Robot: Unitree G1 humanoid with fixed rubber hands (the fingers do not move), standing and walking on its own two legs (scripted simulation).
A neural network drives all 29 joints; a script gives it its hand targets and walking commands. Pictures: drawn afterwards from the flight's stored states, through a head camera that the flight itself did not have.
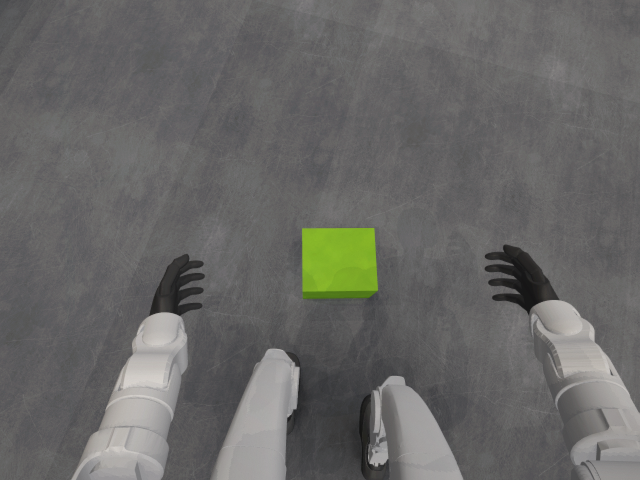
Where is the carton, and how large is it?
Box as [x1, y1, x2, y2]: [302, 228, 377, 298]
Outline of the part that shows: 302,228 303,298 368,297 377,290 373,228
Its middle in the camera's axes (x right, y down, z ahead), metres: +0.05 +0.06 +1.05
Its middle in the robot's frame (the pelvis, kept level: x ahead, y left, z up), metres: +0.47 -0.04 -0.63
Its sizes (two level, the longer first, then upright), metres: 0.187 0.163 0.143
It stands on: the floor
